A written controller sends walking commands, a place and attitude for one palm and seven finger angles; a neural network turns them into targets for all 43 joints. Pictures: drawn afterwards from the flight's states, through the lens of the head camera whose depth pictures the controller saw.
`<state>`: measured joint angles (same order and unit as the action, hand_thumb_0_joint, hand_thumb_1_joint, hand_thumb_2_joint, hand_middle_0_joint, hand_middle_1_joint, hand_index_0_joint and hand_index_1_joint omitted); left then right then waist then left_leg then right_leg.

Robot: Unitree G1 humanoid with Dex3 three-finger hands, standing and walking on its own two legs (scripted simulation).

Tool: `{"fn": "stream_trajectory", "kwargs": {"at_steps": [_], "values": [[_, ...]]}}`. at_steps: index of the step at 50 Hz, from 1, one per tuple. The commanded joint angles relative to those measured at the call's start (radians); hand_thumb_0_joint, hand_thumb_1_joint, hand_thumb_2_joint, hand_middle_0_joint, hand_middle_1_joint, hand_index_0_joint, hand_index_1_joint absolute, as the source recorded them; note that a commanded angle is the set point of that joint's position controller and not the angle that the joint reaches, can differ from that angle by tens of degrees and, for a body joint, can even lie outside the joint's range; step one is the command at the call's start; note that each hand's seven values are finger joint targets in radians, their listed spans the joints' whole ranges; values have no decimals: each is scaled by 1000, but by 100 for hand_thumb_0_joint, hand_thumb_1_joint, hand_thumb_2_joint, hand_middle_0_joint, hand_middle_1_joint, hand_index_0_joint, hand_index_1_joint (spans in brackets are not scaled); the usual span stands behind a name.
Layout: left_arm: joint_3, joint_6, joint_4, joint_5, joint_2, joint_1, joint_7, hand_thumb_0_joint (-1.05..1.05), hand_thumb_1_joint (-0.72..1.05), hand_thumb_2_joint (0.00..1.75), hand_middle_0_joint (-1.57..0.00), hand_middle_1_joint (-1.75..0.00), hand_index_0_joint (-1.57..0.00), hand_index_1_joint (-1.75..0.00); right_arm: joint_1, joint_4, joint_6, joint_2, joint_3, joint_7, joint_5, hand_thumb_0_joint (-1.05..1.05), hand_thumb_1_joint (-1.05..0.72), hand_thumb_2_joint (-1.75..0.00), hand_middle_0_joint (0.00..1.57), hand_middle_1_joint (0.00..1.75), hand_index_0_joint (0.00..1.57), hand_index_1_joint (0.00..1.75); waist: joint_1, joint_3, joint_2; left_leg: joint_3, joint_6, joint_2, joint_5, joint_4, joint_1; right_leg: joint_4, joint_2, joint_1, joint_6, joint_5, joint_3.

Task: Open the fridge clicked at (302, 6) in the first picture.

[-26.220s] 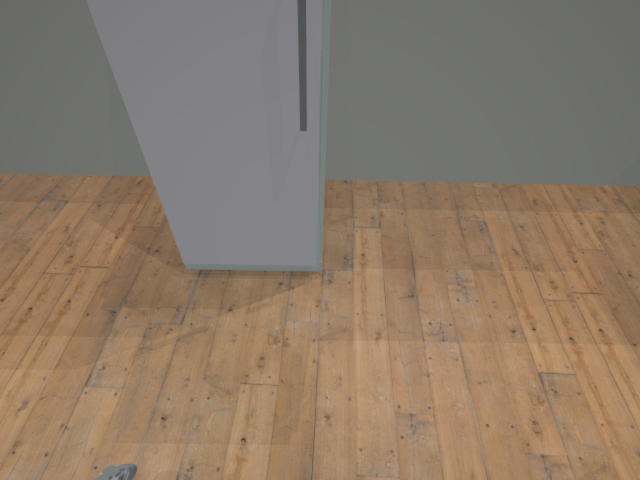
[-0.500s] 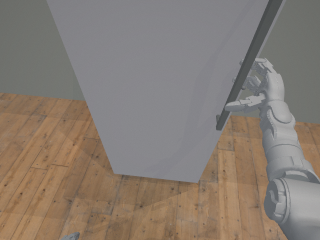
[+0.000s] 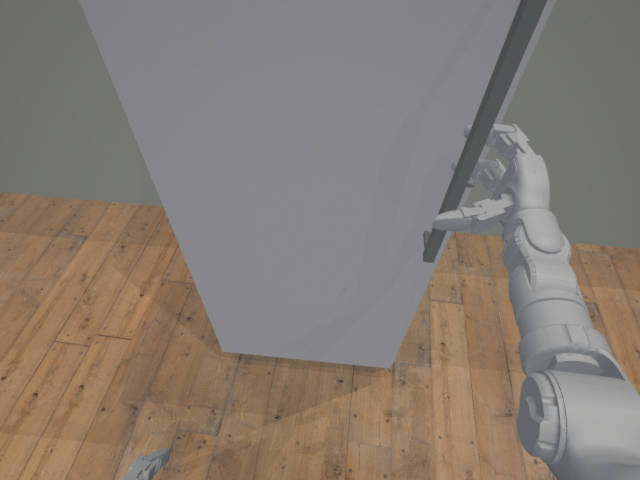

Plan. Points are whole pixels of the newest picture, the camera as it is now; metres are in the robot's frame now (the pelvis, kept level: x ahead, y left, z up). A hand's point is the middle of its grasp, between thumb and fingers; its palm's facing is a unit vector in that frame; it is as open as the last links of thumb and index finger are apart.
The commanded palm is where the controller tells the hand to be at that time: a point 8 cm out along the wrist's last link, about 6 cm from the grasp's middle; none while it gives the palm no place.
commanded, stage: slide the fingers in behind the handle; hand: right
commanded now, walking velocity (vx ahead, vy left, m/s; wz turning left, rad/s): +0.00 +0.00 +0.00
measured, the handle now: (470, 140) +0.51 -0.12 +0.18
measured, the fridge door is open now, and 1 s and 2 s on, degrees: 0 0 0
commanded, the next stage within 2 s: grip the handle and tug to test in 1.34 s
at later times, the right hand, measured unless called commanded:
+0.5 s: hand (447, 181) +0.45 -0.09 +0.15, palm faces -0.04 +1.00 +0.01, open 14.0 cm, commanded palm +0.42 -0.15 +0.15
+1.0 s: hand (448, 186) +0.44 -0.09 +0.16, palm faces -0.01 +1.00 -0.02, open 14.4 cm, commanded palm +0.41 -0.13 +0.15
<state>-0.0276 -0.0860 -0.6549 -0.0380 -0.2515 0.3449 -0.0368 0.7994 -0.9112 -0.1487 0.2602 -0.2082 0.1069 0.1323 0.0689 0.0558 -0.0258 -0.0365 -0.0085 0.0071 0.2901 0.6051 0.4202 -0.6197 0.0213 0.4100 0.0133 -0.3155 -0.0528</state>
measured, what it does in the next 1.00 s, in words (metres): stands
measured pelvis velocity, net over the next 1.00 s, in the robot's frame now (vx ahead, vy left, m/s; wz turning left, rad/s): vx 0.00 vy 0.01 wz -0.02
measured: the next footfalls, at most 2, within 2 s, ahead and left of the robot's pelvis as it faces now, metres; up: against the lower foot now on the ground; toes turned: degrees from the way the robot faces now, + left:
none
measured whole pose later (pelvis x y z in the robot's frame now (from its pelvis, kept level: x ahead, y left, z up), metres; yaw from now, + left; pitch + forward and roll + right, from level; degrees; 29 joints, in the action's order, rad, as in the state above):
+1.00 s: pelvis +0.00 +0.01 +0.00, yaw -1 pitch +5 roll +0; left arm -0.02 -0.09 -0.68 -0.03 -0.25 0.32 -0.03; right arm 0.74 -0.78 -0.10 0.16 -0.11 0.00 0.14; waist 0.03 0.06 -0.04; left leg -0.05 -0.02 0.01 0.29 0.58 0.37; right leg -0.58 0.02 0.36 0.00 -0.30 -0.03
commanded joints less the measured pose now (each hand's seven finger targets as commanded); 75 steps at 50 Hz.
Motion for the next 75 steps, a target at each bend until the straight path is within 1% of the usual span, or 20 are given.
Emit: {"fn": "stream_trajectory", "kwargs": {"at_steps": [1, 4, 8, 9, 13, 14, 17, 22, 26, 29, 32, 38, 43, 44, 52, 57, 62, 67, 72, 75], "values": [[49, -42, 97, -5, -143, 28, -7, 0, 90, 90, -20, -30, -20, -30, 539, 227, -60, 161, -10, -4, 8, 0, 50, -30, 30, 120, 30, 120, 18, 311, 17, 6, -17, -29, -274, -63, -87, 69, -14, -168, 18, 226, 47], [48, -38, 100, -3, -144, 30, -9, 0, 90, 90, -20, -30, -20, -30, 516, 211, -54, 167, -26, -11, 15, 0, 50, -30, 30, 120, 30, 120, 10, 334, 62, 4, -18, -30, -297, -58, -120, 65, -16, -158, 19, 247, 47], [47, -40, 106, -1, -134, 18, -1, 0, 90, 90, -20, -30, -20, -30, 499, 248, -65, 135, -11, -19, 11, 0, 50, -30, 30, 120, 30, 120, -2, 353, 7, 6, -20, -29, -336, -47, -121, 59, -18, -181, 15, 286, 41], [49, -39, 105, 1, -138, 26, -1, 0, 90, 90, -20, -30, -20, -30, 498, 251, -69, 149, -18, -24, 7, 0, 50, -30, 30, 120, 30, 120, 1, 359, 47, 4, -19, -29, -346, -46, -132, 55, -17, -178, 19, 301, 44], [51, -39, 105, -5, -131, 12, 3, 0, 90, 90, -20, -30, -20, -30, 494, 274, -61, 81, 37, -22, 8, 0, 50, -30, 30, 120, 30, 120, 9, 328, 18, 2, -19, -32, -339, -52, -104, 58, -14, -191, 15, 294, 42], [52, -36, 102, -2, -135, 18, 2, 0, 90, 90, -20, -30, -20, -30, 498, 275, -60, 99, 27, -26, 7, 0, 50, -30, 30, 120, 30, 120, 11, 326, 51, 1, -19, -32, -335, -54, -119, 58, -14, -180, 18, 291, 45], [53, -37, 108, -3, -128, 4, 4, 0, 90, 90, -20, -30, -20, -30, 479, 317, -47, 74, 31, -35, 15, 0, 50, -30, 30, 120, 30, 120, -3, 355, 20, 2, -19, -31, -358, -52, -130, 61, -16, -204, 15, 313, 42], [48, -24, 107, 2, -129, -2, 0, 0, 90, 90, -20, -30, -20, -30, 420, 301, -32, 147, -35, -62, 3, 0, 50, -30, 30, 120, 30, 120, -20, 323, 84, 10, -14, -27, -362, -63, -181, 76, -21, -139, 21, 277, 29], [50, -21, 119, 3, -118, -13, 6, 0, 90, 90, -20, -30, -20, -30, 395, 355, -34, 96, 7, -69, -10, 0, 50, -30, 30, 120, 30, 120, -26, 338, 32, 12, -17, -25, -399, -60, -189, 72, -24, -168, 21, 314, 19], [53, -26, 127, 1, -117, -19, 7, 0, 90, 90, -20, -30, -20, -30, 383, 376, -32, 36, 51, -62, 2, 0, 50, -30, 30, 120, 30, 120, -15, 344, 61, 6, -15, -28, -393, -67, -184, 71, -20, -190, 22, 314, 21], [51, -22, 121, -2, -119, -27, 0, 0, 90, 90, -20, -30, -20, -30, 403, 376, -18, 40, 57, -55, 9, 0, 50, -30, 30, 120, 30, 120, -6, 306, 80, 11, -13, -28, -369, -83, -179, 83, -23, -175, 25, 270, 21], [47, -31, 110, -5, -113, -40, -5, 0, 90, 90, -20, -30, -20, -30, 451, 372, -12, -15, 110, -59, 10, 0, 50, -30, 30, 120, 30, 120, 3, 284, 30, 10, -15, -25, -305, -97, -134, 88, -24, -196, 22, 226, 28], [49, -46, 104, 0, -111, -36, 0, 0, 90, 90, -20, -30, -20, -30, 455, 385, -27, -73, 154, -67, 10, 0, 50, -30, 30, 120, 30, 120, 5, 331, 35, 1, -17, -26, -336, -80, -130, 79, -24, -236, 20, 276, 39], [52, -46, 101, 1, -116, -30, 0, 0, 90, 90, -20, -30, -20, -30, 445, 372, -29, -57, 146, -70, 6, 0, 50, -30, 30, 120, 30, 120, 7, 331, 72, -1, -15, -27, -334, -83, -138, 78, -21, -229, 22, 278, 41], [49, -48, 96, 2, -115, -41, 2, 0, 90, 90, -20, -30, -20, -30, 440, 395, -31, -28, 115, -64, 13, 0, 50, -30, 30, 120, 30, 120, -12, 339, 49, 1, -19, -26, -382, -73, -161, 81, -23, -234, 19, 318, 38], [47, -48, 98, -1, -111, -50, 2, 0, 90, 90, -20, -30, -20, -30, 426, 398, -22, -51, 130, -61, 16, 0, 50, -30, 30, 120, 30, 120, -9, 311, 34, -3, -19, -26, -378, -77, -148, 81, -21, -239, 17, 326, 38], [47, -43, 101, 2, -113, -49, -2, 0, 90, 90, -20, -30, -20, -30, 433, 396, -14, -27, 106, -70, 15, 0, 50, -30, 30, 120, 30, 120, -11, 317, 75, -2, -18, -26, -375, -79, -164, 89, -21, -226, 19, 316, 39], [45, -41, 98, 0, -108, -53, 1, 0, 90, 90, -20, -30, -20, -30, 453, 399, -5, -75, 151, -76, 7, 0, 50, -30, 30, 120, 30, 120, -2, 308, 29, -8, -19, -27, -352, -76, -126, 85, -18, -252, 12, 327, 47], [48, -38, 98, 3, -112, -50, -1, 0, 90, 90, -20, -30, -20, -30, 430, 402, -5, -35, 115, -80, 6, 0, 50, -30, 30, 120, 30, 120, -12, 341, 64, -4, -18, -27, -378, -74, -157, 84, -18, -247, 14, 343, 43], [46, -38, 100, 2, -109, -55, -2, 0, 90, 90, -20, -30, -20, -30, 428, 387, -5, -57, 132, -78, 7, 0, 36, -36, 32, 122, 32, 122, -8, 314, 65, -7, -19, -27, -356, -79, -146, 88, -16, -239, 15, 327, 46]]}}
